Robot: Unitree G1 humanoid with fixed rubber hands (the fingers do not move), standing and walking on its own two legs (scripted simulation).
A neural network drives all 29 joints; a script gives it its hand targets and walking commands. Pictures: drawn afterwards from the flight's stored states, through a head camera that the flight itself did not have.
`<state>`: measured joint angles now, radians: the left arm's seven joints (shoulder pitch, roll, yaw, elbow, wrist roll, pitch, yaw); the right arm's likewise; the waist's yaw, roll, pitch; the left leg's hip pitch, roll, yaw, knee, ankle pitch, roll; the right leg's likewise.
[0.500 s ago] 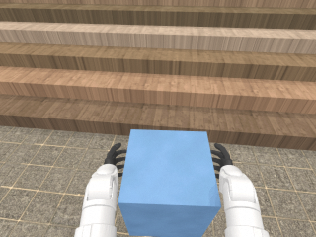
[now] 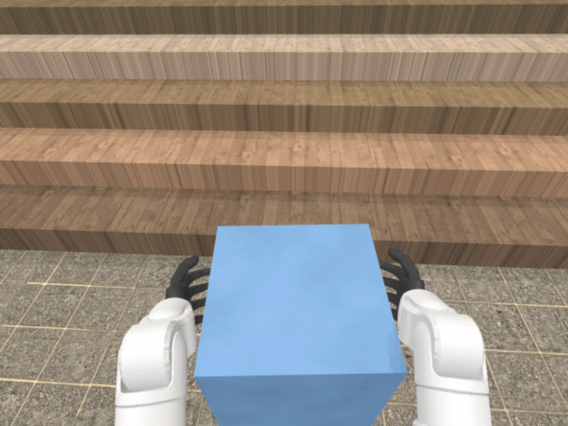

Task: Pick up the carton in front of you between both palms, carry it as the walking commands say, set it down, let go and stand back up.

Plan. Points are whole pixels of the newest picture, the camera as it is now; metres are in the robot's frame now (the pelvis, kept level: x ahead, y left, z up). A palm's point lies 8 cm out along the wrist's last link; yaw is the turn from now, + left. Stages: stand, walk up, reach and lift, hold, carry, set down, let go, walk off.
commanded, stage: carry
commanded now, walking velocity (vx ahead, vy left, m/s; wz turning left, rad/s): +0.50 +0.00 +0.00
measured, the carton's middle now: (294, 334) +0.27 +0.01 +0.01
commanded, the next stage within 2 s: none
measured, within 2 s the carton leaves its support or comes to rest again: neither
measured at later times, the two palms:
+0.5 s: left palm (204, 173) +0.56 +0.17 +0.08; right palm (359, 166) +0.58 -0.13 +0.08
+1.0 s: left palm (225, 50) +0.97 +0.17 +0.18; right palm (340, 46) +0.98 -0.13 +0.18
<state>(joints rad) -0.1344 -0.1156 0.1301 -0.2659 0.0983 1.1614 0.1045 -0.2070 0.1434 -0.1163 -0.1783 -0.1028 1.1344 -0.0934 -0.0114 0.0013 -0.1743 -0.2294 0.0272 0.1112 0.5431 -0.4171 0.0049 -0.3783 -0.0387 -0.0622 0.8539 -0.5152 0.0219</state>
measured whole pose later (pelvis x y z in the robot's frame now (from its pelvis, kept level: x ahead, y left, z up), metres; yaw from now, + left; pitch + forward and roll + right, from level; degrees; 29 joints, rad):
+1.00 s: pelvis +0.62 +0.02 -0.01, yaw +2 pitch +4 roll +0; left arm -0.73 0.02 0.20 -0.09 0.05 1.37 0.14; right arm -0.76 -0.02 -0.20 -0.05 -0.03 1.34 -0.14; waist -0.02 0.00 -0.05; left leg -0.03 0.01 0.19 0.45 -0.48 0.02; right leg -0.57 -0.03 -0.15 0.56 -0.08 -0.08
